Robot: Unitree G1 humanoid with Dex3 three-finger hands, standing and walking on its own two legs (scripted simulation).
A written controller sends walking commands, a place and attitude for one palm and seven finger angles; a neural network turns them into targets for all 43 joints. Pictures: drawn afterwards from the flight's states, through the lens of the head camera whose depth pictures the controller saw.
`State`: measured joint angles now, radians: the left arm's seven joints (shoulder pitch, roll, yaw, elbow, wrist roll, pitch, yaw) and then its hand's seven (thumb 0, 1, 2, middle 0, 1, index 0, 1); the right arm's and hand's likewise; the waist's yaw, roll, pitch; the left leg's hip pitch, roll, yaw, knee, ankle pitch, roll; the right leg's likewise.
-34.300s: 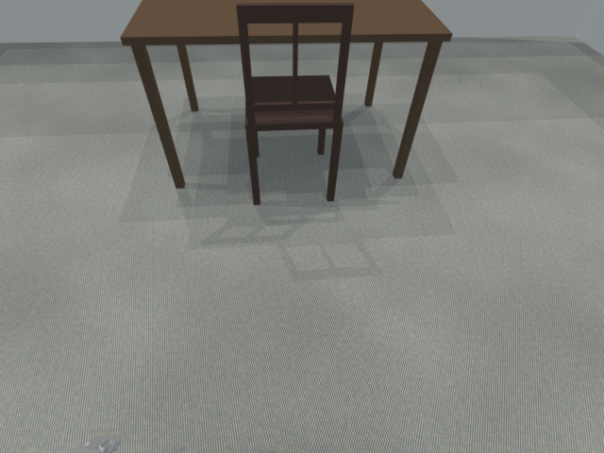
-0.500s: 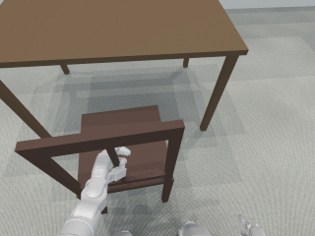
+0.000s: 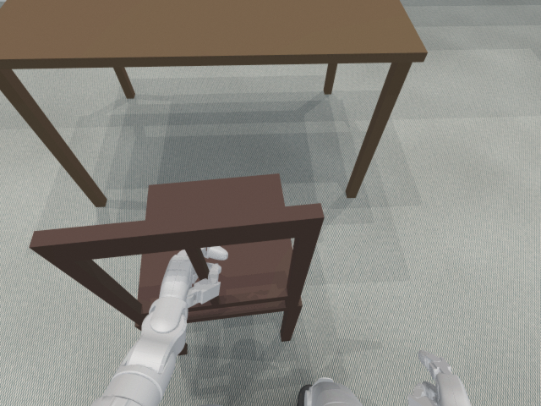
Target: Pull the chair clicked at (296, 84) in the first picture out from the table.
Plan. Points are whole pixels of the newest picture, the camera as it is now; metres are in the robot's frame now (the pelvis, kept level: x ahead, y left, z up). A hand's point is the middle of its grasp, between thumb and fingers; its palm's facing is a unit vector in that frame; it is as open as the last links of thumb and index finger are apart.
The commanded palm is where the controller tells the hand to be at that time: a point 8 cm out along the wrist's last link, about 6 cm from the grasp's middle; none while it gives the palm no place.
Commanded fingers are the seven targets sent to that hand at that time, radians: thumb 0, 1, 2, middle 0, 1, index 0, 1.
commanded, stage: step backward, pulling the chair out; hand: left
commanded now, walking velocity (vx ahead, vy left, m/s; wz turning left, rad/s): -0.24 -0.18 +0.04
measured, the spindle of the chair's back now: (205, 277) +0.33 +0.12 -0.10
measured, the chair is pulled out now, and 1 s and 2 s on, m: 0.46 0.59 0.59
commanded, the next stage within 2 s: stop walking, hand still on the chair in 0.12 s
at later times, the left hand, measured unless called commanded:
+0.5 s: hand (221, 355) +0.19 +0.08 -0.06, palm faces -0.02 -0.99 -0.15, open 4.8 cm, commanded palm +0.18 +0.13 -0.05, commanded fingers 0.00 0.90 0.90 -0.50 -1.45 -0.50 -1.45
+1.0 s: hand (219, 370) +0.17 +0.08 -0.06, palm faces -0.07 -0.98 -0.16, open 5.0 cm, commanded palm +0.16 +0.13 -0.05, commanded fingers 0.00 0.90 0.90 -0.50 -1.45 -0.50 -1.45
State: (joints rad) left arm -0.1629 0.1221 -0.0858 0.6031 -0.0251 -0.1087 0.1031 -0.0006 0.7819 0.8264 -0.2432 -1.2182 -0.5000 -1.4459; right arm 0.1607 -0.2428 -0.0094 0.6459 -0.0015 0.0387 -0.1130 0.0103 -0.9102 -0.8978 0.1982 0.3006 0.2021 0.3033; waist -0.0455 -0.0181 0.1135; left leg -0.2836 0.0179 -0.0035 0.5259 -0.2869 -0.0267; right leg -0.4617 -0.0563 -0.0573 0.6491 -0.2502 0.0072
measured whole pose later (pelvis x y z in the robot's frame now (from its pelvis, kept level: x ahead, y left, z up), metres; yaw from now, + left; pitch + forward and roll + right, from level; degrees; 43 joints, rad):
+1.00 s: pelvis -0.08 -0.02 +0.01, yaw -1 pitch -1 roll +1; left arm -0.04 0.09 -0.12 0.68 -0.02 -0.13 0.08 0.02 0.73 0.85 -0.27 -1.19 -0.50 -1.45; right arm 0.21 -0.22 0.03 0.70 0.02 -0.02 -0.12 0.01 -0.91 -0.90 0.20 0.30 0.21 0.30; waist -0.02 0.04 0.05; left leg -0.13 0.02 0.05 0.43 -0.28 -0.02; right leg -0.27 -0.04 -0.06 0.46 -0.17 -0.01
